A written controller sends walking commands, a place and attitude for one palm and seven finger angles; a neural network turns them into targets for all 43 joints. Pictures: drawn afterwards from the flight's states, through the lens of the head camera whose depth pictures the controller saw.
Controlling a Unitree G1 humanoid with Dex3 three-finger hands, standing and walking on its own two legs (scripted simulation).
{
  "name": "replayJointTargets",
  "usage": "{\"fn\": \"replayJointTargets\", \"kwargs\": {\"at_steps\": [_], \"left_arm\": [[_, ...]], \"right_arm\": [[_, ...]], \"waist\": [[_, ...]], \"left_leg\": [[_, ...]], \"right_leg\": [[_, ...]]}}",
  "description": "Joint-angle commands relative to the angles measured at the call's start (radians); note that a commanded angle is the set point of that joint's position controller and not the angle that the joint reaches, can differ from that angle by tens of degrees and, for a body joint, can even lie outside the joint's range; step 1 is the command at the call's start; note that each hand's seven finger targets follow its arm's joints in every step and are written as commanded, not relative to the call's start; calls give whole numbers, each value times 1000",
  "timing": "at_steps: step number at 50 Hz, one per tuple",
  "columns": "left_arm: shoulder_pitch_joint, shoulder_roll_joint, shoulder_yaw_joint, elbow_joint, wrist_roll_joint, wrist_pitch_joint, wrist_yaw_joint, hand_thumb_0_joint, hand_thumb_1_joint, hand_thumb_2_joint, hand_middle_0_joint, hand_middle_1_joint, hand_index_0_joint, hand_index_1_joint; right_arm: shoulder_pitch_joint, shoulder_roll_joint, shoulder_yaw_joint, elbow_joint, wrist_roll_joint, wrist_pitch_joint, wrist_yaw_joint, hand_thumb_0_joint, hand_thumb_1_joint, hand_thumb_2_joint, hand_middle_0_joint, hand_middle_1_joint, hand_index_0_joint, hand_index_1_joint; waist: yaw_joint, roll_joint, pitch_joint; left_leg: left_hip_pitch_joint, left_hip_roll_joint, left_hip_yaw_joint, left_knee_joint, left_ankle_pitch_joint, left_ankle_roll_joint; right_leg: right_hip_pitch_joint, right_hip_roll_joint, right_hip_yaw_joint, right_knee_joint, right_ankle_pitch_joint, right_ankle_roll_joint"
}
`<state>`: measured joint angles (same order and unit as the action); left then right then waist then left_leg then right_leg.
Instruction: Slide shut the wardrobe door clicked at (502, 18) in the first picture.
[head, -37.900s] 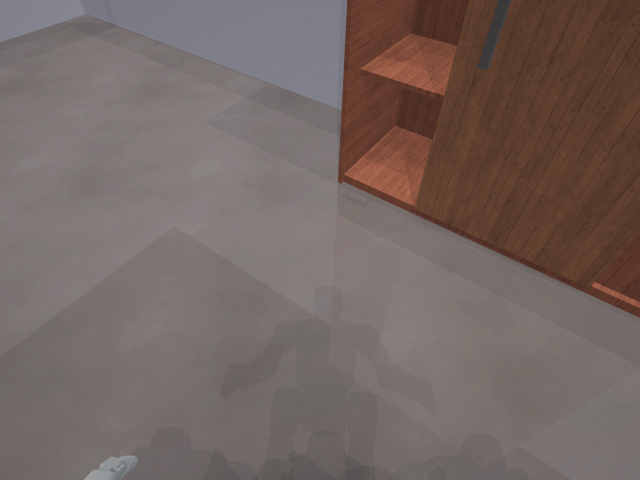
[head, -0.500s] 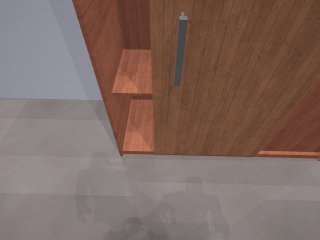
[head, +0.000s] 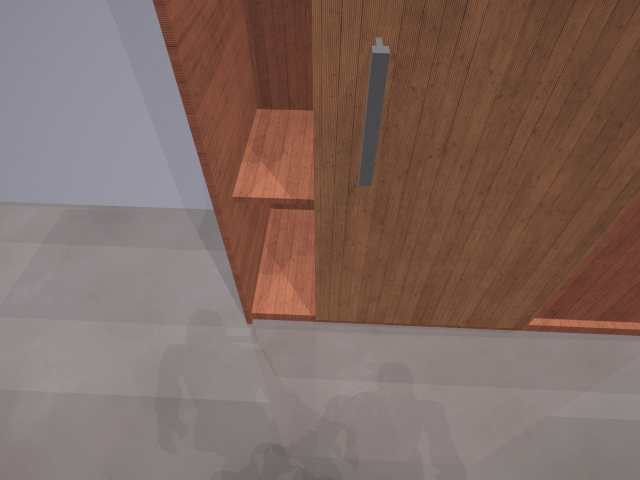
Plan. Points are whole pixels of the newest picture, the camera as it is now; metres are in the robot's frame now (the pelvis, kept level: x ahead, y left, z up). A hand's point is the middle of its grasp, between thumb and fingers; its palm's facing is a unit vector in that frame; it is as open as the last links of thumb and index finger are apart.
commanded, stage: take the last steps up to it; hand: right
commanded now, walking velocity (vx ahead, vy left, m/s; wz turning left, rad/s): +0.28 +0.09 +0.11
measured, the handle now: (371, 118) +0.69 -0.05 +0.09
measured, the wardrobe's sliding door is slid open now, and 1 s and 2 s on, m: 0.22 0.22 0.22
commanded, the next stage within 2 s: come to a stop and stand still in 0.48 s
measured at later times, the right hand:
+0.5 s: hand out of the picture +0.15 -0.17 -0.18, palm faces -0.01 +0.99 -0.14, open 7.3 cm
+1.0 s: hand (405, 366) +0.34 -0.12 -0.17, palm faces -0.02 +0.98 -0.21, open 7.4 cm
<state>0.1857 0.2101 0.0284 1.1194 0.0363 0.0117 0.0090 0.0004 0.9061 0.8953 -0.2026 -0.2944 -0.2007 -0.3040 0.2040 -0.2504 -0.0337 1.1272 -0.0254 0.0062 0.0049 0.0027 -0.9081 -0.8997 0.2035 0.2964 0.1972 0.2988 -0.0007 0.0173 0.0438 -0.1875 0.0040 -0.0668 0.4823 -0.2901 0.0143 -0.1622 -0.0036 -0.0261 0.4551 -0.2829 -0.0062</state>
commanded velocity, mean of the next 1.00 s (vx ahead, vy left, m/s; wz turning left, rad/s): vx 0.01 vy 0.01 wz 0.04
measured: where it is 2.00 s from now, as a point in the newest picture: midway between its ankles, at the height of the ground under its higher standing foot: outside the picture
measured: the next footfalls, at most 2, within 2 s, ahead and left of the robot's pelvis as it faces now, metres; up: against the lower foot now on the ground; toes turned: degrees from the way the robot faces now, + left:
right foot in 0.30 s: +0.14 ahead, -0.11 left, +0.00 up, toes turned -6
left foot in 0.64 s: +0.25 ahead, +0.16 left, +0.00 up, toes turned +4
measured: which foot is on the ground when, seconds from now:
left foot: down 0.00-0.30, up 0.32-0.62, down 0.64-1.00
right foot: down 0.00-0.10, up 0.12-0.28, down 0.30-0.64, up 0.66-0.76, down 0.78-0.96, up 0.98-1.00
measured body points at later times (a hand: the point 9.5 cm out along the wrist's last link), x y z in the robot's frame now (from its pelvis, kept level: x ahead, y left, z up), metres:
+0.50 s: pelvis +0.12 +0.00 +0.00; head +0.17 -0.02 +0.45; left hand +0.10 +0.23 -0.14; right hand +0.15 -0.22 -0.17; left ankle +0.14 +0.15 -0.69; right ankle +0.10 -0.11 -0.74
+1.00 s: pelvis +0.22 +0.05 -0.01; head +0.28 +0.06 +0.44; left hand +0.24 +0.28 -0.17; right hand +0.34 -0.17 -0.16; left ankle +0.21 +0.16 -0.74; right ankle +0.17 -0.07 -0.71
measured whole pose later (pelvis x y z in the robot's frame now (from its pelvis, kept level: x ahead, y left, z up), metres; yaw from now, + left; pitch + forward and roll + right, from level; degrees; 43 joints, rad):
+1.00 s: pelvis +0.22 +0.05 -0.01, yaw +2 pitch +0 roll -1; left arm 0.22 0.15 0.06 1.02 0.01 0.03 0.03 0.00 0.91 0.90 -0.20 -0.29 -0.20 -0.30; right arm 0.09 -0.16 -0.05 0.99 -0.02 0.00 -0.03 0.00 -0.91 -0.90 0.21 0.30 0.20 0.30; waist 0.02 0.01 0.12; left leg -0.26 0.04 0.06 0.59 -0.27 0.02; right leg -0.26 -0.02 -0.07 0.79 -0.45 0.01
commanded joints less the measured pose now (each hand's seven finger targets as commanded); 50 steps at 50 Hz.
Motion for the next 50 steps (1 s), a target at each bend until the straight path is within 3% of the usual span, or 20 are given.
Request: {"fn": "replayJointTargets", "kwargs": {"at_steps": [1, 5, 7, 13, 14, 15, 16, 18, 22, 29, 32, 33, 37, 39, 42, 44, 46, 47, 48, 50], "left_arm": [[39, 149, 39, -42, -3, -21, 12, 0, 900, 900, -200, -300, -200, -300], [-14, 52, 31, -92, -15, -36, 18, 0, 900, 900, -200, -300, -200, -300], [-68, 41, 38, -114, -19, -41, 21, 0, 900, 900, -200, -300, -200, -300], [187, 13, 37, -41, -9, -56, 15, 0, 900, 900, -200, -300, -200, -300], [326, 127, 64, 1, 6, -68, 27, 0, 900, 900, -200, -300, -200, -300], [407, 176, 73, 4, 5, -58, 41, 0, 900, 900, -200, -300, -200, -300], [365, 176, 73, -3, 8, -52, 39, 0, 900, 900, -200, -300, -200, -300], [247, 97, 50, -40, 8, -58, 36, 0, 900, 900, -200, -300, -200, -300], [213, 67, 43, -40, 5, -70, 36, 0, 900, 900, -200, -300, -200, -300], [220, 74, 47, -33, 4, -33, 26, 0, 900, 900, -200, -300, -200, -300], [223, -20, 23, -65, -27, -16, 18, 0, 900, 900, -200, -300, -200, -300], [214, -9, 25, -61, -33, -11, 25, 0, 900, 900, -200, -300, -200, -300], [326, -18, 24, -5, -33, 6, 25, 0, 900, 900, -200, -300, -200, -300], [262, 58, 34, -28, -15, -4, 31, 0, 900, 900, -200, -300, -200, -300], [211, 86, 47, -61, -6, 1, 42, 0, 900, 900, -200, -300, -200, -300], [183, 112, 58, -78, 0, 7, 45, 0, 900, 900, -200, -300, -200, -300], [141, 122, 72, -107, -18, 6, 42, 0, 900, 900, -200, -300, -200, -300], [144, 89, 77, -126, -33, 8, 36, 0, 900, 900, -200, -300, -200, -300], [128, 52, 71, -151, -40, 17, 23, 0, 900, 900, -200, -300, -200, -300], [98, 14, 67, -150, -31, 50, 24, 0, 900, 900, -200, -300, -200, -300]], "right_arm": [[64, -75, -27, -47, 3, -28, 6, 0, -900, -900, 200, 300, 200, 300], [265, -124, -55, 21, 4, -43, -21, 0, -900, -900, 200, 300, 200, 300], [277, -94, -58, 20, -7, -42, -35, 0, -900, -900, 200, 300, 200, 300], [142, -31, -53, -26, 9, -46, -20, 0, -900, -900, 200, 300, 200, 300], [157, 28, -43, -52, 15, -43, -9, 0, -900, -900, 200, 300, 200, 300], [103, 11, -38, -89, 13, -46, -7, 0, -900, -900, 200, 300, 200, 300], [46, 18, -45, -107, -8, -40, -7, 0, -900, -900, 200, 300, 200, 300], [12, 47, -48, -110, -11, -28, 7, 0, -900, -900, 200, 300, 200, 300], [42, 74, -39, -99, 2, -16, 22, 0, -900, -900, 200, 300, 200, 300], [38, 9, -50, -96, 1, -21, 18, 0, -900, -900, 200, 300, 200, 300], [193, -154, -67, -44, 10, -37, -17, 0, -900, -900, 200, 300, 200, 300], [107, -139, -58, -59, 5, -40, -30, 0, -900, -900, 200, 300, 200, 300], [-94, -78, -51, -122, 11, -11, -54, 0, -900, -900, 200, 300, 200, 300], [-64, -35, -43, -150, 26, 4, -48, 0, -900, -900, 200, 300, 200, 300], [-123, -22, -44, -176, 15, 20, -40, 0, -900, -900, 200, 300, 200, 300], [-116, -12, -46, -185, 17, 16, -37, 0, -900, -900, 200, 300, 200, 300], [6, -37, -54, -165, 8, -3, -35, 0, -900, -900, 200, 300, 200, 300], [61, -99, -67, -149, 1, -16, -41, 0, -900, -900, 200, 300, 200, 300], [62, -141, -67, -136, 0, -22, -42, 0, -900, -900, 200, 300, 200, 300], [-14, -109, -64, -152, 1, -8, -54, 0, -900, -900, 200, 300, 200, 300]], "waist": [[-6, -91, 37], [-65, 268, 8], [-68, 153, 61], [94, -38, 7], [128, -324, -65], [144, -347, -80], [131, -178, 13], [63, -140, 155], [28, -170, 33], [-8, -104, 20], [-56, 207, -83], [-31, 173, -83], [67, 150, -81], [15, -185, -66], [34, -316, 15], [23, -239, -11], [-22, -113, -124], [-29, 43, -178], [-22, 157, -118], [1, 129, -69]], "left_leg": [[-38, 31, 5, -15, -6, 44], [306, 268, -342, -161, 438, 212], [305, 311, -354, -144, 542, 285], [-154, 102, -73, 54, 267, 121], [-377, -26, 37, 363, 19, 44], [-451, -29, 81, 603, -300, 26], [-488, 12, 36, 709, -295, 31], [-473, 96, 21, 714, -143, 15], [-309, 93, 108, 403, -35, -20], [20, 11, 191, -4, 91, -2], [245, 393, -218, -155, 534, 193], [141, 371, -179, -132, 644, 218], [69, 259, 36, 54, 816, 114], [-43, 113, 126, 159, 489, -8], [-185, 14, 132, 345, -184, -10], [-198, 6, 108, 263, -201, 5], [-7, 32, 112, 16, 337, 3], [137, 185, -60, -19, 832, 65], [164, 385, -174, -66, 1127, 180], [68, 356, -124, -95, 950, 220]], "right_leg": [[-62, -186, 164, -98, -93, -78], [-402, -19, -70, 416, -257, -4], [-497, -63, -4, 543, -345, -11], [153, -44, -69, -6, 48, -17], [342, -316, 301, -101, 62, -122], [319, -505, 502, -217, 58, -228], [161, -525, 500, -252, -70, -253], [-62, -439, 363, -300, -65, -202], [8, -303, 49, -221, 258, -129], [-88, -227, -27, -29, 126, -55], [-309, -41, -104, 449, -382, 24], [-247, -70, -12, 488, -376, 16], [-95, -76, -18, 64, 45, 23], [1, -204, 69, -23, 789, -41], [80, -293, 113, -36, 1195, -126], [164, -280, 99, 38, 1179, -136], [139, -193, 1, 207, 981, -56], [-21, -91, -57, 360, 571, -2], [-199, 31, -64, 511, -248, 34], [-238, 8, 65, 681, -292, 26]]}}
